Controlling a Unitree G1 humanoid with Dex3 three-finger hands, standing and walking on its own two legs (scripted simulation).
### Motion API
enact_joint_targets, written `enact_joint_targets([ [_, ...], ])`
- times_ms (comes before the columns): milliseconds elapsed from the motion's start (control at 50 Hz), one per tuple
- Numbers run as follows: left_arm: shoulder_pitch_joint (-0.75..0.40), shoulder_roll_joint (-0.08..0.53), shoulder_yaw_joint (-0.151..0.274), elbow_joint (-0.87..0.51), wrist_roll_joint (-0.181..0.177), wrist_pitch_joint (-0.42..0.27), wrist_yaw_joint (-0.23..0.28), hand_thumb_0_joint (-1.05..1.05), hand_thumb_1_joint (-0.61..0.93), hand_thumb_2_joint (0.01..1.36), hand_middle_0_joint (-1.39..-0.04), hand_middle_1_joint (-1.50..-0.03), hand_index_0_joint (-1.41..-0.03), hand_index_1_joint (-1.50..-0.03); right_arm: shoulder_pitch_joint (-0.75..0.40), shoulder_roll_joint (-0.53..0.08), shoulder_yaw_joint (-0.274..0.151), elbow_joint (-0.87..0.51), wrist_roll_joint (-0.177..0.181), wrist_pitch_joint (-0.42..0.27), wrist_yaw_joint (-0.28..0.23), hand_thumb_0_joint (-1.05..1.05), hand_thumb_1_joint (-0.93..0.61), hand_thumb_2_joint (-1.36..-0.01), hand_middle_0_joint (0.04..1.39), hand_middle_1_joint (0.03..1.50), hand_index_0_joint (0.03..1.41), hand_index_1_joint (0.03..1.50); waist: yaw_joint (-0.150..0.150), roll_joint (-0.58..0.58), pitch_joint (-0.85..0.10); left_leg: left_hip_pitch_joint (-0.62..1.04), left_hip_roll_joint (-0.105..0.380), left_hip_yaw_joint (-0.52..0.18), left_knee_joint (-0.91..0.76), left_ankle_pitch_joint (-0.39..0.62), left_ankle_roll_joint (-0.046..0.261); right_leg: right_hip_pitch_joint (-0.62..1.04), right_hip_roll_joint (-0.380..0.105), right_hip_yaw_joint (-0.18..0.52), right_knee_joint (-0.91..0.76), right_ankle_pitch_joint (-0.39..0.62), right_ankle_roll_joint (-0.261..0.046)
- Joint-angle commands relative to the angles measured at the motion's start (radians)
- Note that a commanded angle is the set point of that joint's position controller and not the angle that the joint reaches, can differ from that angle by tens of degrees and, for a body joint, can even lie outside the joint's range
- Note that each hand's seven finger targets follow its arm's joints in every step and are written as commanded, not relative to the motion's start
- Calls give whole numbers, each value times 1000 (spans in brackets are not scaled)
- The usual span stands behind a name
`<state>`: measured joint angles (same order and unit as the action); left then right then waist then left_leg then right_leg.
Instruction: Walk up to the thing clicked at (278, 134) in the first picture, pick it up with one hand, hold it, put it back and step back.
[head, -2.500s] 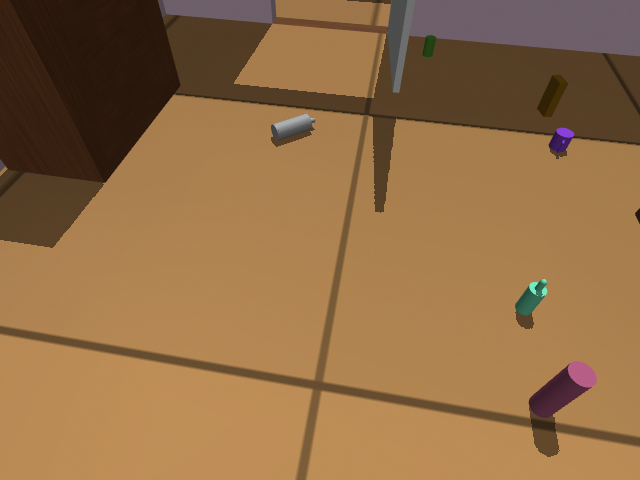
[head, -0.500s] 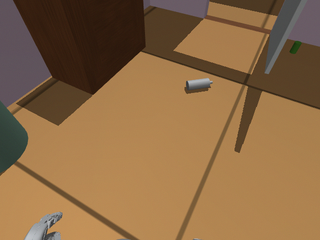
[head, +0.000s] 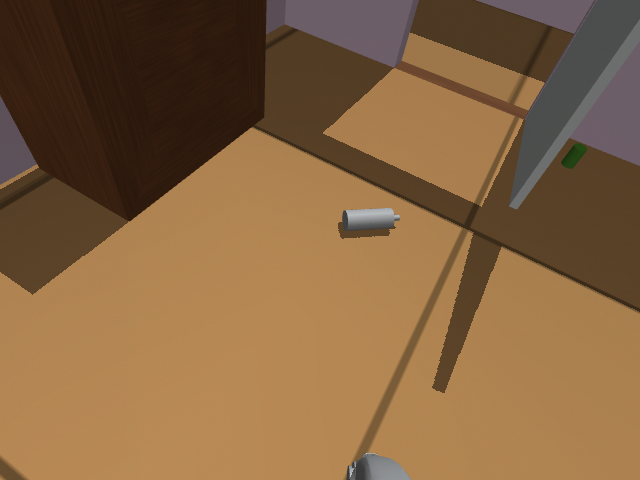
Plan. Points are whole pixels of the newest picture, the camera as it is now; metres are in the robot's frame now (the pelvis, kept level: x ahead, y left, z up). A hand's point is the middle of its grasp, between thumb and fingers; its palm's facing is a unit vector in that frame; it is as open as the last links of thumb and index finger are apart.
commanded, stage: walk up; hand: left
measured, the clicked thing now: (372, 219) +1.18 -0.29 -0.72
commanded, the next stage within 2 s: none
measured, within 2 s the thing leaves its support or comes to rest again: neither
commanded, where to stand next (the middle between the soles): +0.89 -0.71 m, yaw +10 degrees
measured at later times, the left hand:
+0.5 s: hand (227, 403) +0.25 +0.12 -0.13, palm faces +0.08 -0.94 -0.34, open 7.4 cm
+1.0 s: hand (323, 276) +0.49 -0.02 -0.14, palm faces +0.03 -0.92 -0.38, open 7.4 cm
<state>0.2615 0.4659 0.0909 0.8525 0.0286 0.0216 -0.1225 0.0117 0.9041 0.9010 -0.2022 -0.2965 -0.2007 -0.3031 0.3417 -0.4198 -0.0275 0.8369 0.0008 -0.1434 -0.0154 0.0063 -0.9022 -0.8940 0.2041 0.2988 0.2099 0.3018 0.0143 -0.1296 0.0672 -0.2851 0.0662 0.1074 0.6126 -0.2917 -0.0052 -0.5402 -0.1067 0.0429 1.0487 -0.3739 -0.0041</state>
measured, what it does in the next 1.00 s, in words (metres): walks ahead: right foot, then left foot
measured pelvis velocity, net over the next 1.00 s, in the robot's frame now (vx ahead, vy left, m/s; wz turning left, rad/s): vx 0.40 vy -0.32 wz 0.04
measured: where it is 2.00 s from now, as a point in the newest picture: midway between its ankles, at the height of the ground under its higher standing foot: (465, 329)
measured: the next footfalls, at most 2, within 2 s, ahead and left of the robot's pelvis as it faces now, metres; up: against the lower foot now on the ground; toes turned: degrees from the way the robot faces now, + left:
right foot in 0.18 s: +0.24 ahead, -0.25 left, +0.00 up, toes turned -4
left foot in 0.58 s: +0.41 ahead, -0.07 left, +0.00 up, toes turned +10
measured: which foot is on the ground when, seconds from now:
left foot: down 0.00-0.20, up 0.22-0.56, down 0.58-0.96, up 0.98-1.00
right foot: up 0.00-0.16, down 0.18-0.58, up 0.60-0.94, down 0.96-1.00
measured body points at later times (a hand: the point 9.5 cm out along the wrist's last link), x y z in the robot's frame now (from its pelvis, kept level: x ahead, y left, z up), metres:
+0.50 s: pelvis +0.22 -0.16 +0.01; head +0.24 -0.15 +0.46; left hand +0.24 +0.17 -0.10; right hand +0.32 -0.49 -0.09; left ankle +0.34 -0.05 -0.69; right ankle +0.20 -0.24 -0.72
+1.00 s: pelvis +0.40 -0.32 -0.02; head +0.39 -0.32 +0.43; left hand +0.48 +0.03 -0.12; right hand +0.45 -0.70 -0.11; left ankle +0.37 -0.10 -0.71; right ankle +0.48 -0.47 -0.73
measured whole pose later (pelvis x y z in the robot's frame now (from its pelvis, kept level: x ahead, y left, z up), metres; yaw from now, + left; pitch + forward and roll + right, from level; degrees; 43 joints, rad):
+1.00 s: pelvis +0.40 -0.32 -0.02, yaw +2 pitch -2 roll +0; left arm 0.24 0.48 0.13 0.83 0.04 0.02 -0.13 0.01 0.90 0.90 -0.20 -0.30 -0.20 -0.30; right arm 0.35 -0.52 -0.07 0.94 -0.02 -0.08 -0.04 0.01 -0.90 -0.89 0.21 0.30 0.21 0.30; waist 0.00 -0.02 0.02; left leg -0.35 0.21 -0.01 0.89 -0.49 0.02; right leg -0.47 -0.10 -0.03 0.80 -0.30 0.03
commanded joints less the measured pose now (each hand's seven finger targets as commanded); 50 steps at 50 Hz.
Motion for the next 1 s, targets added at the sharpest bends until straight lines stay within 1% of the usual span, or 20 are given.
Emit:
enact_joint_targets([
  [0,-99,159,61,-116,1,-21,-16,0,900,900,-200,-300,-200,-300,34,-366,-117,-34,-7,-22,-15,0,-900,-900,200,300,200,300,-28,292,-29,14,220,-168,-268,138,209,-27,-44,-21,-174,79,5],
  [60,-117,164,70,-105,-2,-18,-26,0,900,900,-200,-300,-200,-300,-19,-386,-122,-29,-8,-15,-12,0,-900,-900,200,300,200,300,-5,312,-45,-71,208,-140,-280,-33,173,122,-27,-65,-288,168,-6],
  [140,52,201,105,-31,3,-27,-12,0,900,900,-200,-300,-200,-300,-52,-320,-101,-15,-12,13,-24,0,-900,-900,200,300,200,300,107,145,-128,-167,135,-19,112,122,112,460,78,-163,-439,105,-29],
  [160,195,281,138,1,18,-37,6,0,900,900,-200,-300,-200,-300,-18,-233,-72,-21,-12,19,-28,0,-900,-900,200,300,200,300,185,-129,-167,-355,45,23,494,58,83,623,-8,22,-571,-121,-72],
  [180,181,376,138,-31,11,-48,22,0,900,900,-200,-300,-200,-300,-31,-184,-50,-63,14,19,-37,0,-900,-900,200,300,200,300,166,-348,-130,-619,-84,15,645,-298,52,642,-267,493,-825,-243,-162],
  [200,67,370,129,-67,-5,-47,31,0,900,900,-200,-300,-200,-300,-63,-252,-70,-39,-5,30,-50,0,-900,-900,200,300,200,300,126,-186,-86,-555,15,-118,723,-264,58,499,-305,569,-864,-354,-215],
  [260,-51,256,97,-92,-5,-52,46,0,900,900,-200,-300,-200,-300,16,-276,-76,60,12,23,-27,0,-900,-900,200,300,200,300,28,-66,-24,-420,83,-120,541,-83,57,334,-155,233,-769,-224,-194],
  [300,-38,222,85,-92,-3,-62,44,0,900,900,-200,-300,-200,-300,69,-260,-72,93,1,24,-13,0,-900,-900,200,300,200,300,23,-96,-31,-359,66,-76,456,-54,42,315,-116,130,-755,-19,-208],
  [420,3,186,67,-144,10,-60,37,0,900,900,-200,-300,-200,-300,-16,-227,-67,38,-3,19,-4,0,-900,-900,200,300,200,300,61,-16,-25,-275,27,-19,155,24,23,352,-121,64,-742,122,-229],
  [500,-66,178,50,-181,0,-43,34,0,900,900,-200,-300,-200,-300,120,-218,-82,54,0,8,-20,0,-900,-900,200,300,200,300,-51,66,-48,94,-33,18,-34,185,49,189,-91,-31,-556,302,-181],
  [520,-18,136,33,-188,-4,-43,35,0,900,900,-200,-300,-200,-300,184,-256,-96,66,-7,4,-33,0,-900,-900,200,300,200,300,-74,156,-108,265,-31,-21,-72,164,67,131,-28,-79,-375,394,-137],
  [540,30,88,20,-194,2,-45,36,0,900,900,-200,-300,-200,-300,261,-324,-121,65,-19,2,-45,0,-900,-900,200,300,200,300,-107,301,-177,414,156,-303,-161,7,130,-9,43,-119,-107,241,-83],
  [560,65,79,22,-192,11,-37,38,0,900,900,-200,-300,-200,-300,266,-397,-136,30,-18,6,-59,0,-900,-900,200,300,200,300,-79,339,-184,471,396,-740,-273,-93,192,-187,139,-55,67,-162,-32],
  [580,75,214,53,-173,16,-19,48,0,900,900,-200,-300,-200,-300,206,-420,-144,-4,19,10,-64,0,-900,-900,200,300,200,300,-84,168,-200,404,472,-871,-316,-214,264,-196,98,75,173,-169,-18],
  [680,83,202,69,-110,11,-4,29,0,900,900,-200,-300,-200,-300,15,-314,-99,-14,5,2,-51,0,-900,-900,200,300,200,300,8,201,1,-9,283,-319,-290,-78,223,-87,-30,82,110,-7,5],
  [840,-28,171,83,-105,9,11,-18,0,900,900,-200,-300,-200,-300,-41,-408,-130,-3,-20,0,-30,0,-900,-900,200,300,200,300,1,322,-33,-135,228,-164,-279,-298,177,97,-28,-57,-230,83,1],
  [920,128,209,114,-28,15,-3,-2,0,900,900,-200,-300,-200,-300,-78,-333,-108,13,-29,32,-39,0,-900,-900,200,300,200,300,98,134,-80,-282,145,-37,57,-329,116,409,61,-148,-377,18,-7],
  [940,222,263,132,-5,31,-13,13,0,900,900,-200,-300,-200,-300,-77,-246,-80,11,-30,43,-41,0,-900,-900,200,300,200,300,162,-120,-74,-390,47,50,405,-295,90,465,4,-2,-556,-181,-42],
  [960,213,359,136,-38,25,-27,27,0,900,900,-200,-300,-200,-300,-107,-198,-59,-38,-2,42,-47,0,-900,-900,200,300,200,300,161,-322,-14,-634,-86,9,607,-341,46,442,-220,502,-842,-356,-136],
  [980,92,387,133,-78,10,-31,36,0,900,900,-200,-300,-200,-300,-124,-260,-78,-31,-3,47,-60,0,-900,-900,200,300,200,300,115,-203,29,-597,7,-129,663,-284,50,362,-287,587,-896,-459,-215],
])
